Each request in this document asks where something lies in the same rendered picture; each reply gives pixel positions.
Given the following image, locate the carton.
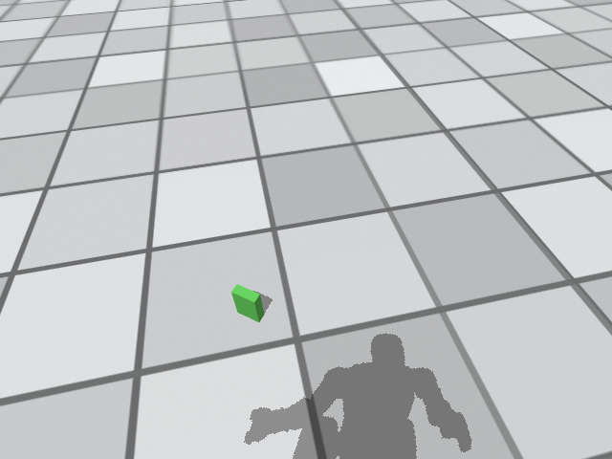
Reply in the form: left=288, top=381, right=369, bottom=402
left=231, top=284, right=264, bottom=322

